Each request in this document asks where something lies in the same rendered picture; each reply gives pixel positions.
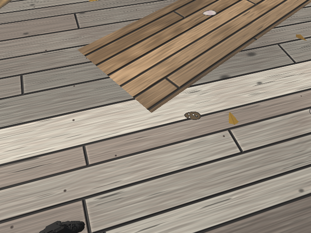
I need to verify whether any robot left hand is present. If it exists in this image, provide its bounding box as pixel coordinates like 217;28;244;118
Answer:
39;220;85;233

